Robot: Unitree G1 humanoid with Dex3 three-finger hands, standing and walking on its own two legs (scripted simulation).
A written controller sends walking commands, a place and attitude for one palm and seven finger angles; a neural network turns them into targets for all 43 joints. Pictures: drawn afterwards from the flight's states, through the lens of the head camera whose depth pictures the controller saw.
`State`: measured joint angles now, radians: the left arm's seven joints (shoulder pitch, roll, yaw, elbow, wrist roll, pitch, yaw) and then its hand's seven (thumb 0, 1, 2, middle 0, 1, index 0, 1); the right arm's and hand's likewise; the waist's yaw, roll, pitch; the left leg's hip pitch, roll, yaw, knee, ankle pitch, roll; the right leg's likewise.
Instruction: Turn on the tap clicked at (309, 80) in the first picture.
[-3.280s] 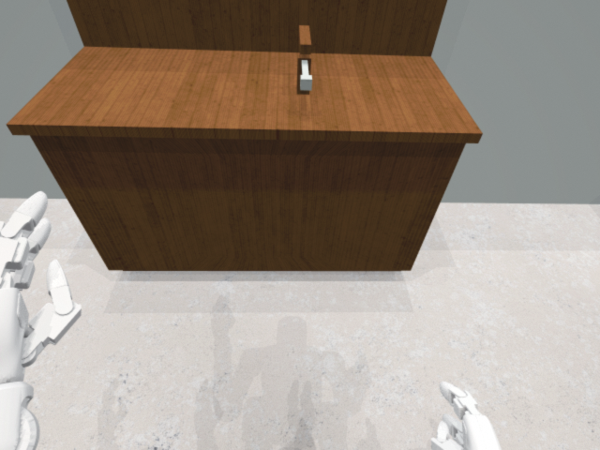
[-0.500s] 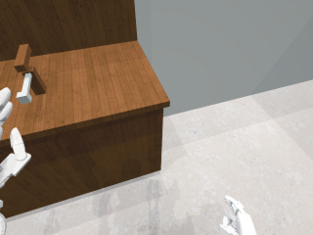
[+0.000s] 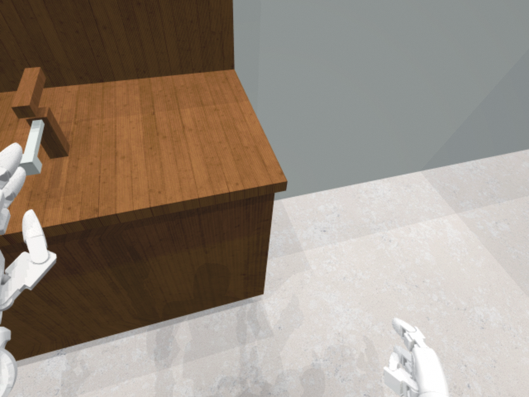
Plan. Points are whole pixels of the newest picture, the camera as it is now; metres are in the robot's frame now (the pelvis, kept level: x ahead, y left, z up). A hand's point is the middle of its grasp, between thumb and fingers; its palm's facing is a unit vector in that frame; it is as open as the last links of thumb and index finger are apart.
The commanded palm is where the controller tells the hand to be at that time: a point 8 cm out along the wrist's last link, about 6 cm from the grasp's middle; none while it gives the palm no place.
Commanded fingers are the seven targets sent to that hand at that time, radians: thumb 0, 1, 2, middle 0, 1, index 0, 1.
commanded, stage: come to a stop and stand still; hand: left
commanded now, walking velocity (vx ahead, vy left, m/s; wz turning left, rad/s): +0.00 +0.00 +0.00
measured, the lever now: (28, 164) +0.44 +0.44 +0.08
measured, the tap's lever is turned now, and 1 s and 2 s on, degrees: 0 0 0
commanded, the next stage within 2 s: look again from close up in 1.02 s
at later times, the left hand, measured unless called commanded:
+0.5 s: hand (72, 269) +0.22 +0.23 +0.15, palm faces +0.28 -0.88 -0.38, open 7.5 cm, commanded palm +0.15 +0.28 +0.18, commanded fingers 0.00 0.90 0.90 -0.20 -0.30 -0.20 -0.30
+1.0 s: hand (38, 237) +0.24 +0.27 +0.17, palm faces +0.37 -0.86 -0.35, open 7.5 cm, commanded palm +0.18 +0.31 +0.18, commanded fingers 0.00 0.90 0.90 -0.20 -0.30 -0.20 -0.30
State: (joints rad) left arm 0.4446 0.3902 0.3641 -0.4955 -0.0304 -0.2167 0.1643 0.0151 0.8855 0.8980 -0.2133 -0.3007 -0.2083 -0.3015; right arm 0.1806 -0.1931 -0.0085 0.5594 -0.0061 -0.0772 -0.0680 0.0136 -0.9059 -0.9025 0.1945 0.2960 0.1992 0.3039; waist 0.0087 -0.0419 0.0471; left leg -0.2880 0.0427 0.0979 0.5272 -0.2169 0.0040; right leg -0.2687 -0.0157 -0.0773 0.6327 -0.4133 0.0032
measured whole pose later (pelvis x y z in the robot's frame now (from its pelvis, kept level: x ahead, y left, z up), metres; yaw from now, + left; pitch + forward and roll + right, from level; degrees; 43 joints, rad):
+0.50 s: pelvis -0.02 +0.01 +0.01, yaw -3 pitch -2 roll -1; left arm 0.44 0.36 0.34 -0.42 -0.03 -0.23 0.11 0.02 0.88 0.90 -0.21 -0.30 -0.21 -0.30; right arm 0.27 -0.24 0.00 0.60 0.00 -0.14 -0.05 0.02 -0.90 -0.90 0.20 0.30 0.20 0.30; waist -0.01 -0.01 0.08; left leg -0.28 0.01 0.00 0.47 -0.16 0.01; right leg -0.21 0.04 -0.02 0.42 -0.19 -0.02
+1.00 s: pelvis +0.01 +0.04 +0.01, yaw -3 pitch +0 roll -1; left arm 0.41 0.34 0.35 -0.47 -0.05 -0.19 0.12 0.02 0.89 0.90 -0.21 -0.30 -0.21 -0.30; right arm 0.14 -0.18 0.04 0.56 -0.02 -0.11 -0.04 0.01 -0.90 -0.90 0.20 0.30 0.21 0.30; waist 0.04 -0.01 0.06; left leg -0.23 -0.03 0.01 0.40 -0.17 0.05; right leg -0.14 0.00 -0.01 0.32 -0.18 0.02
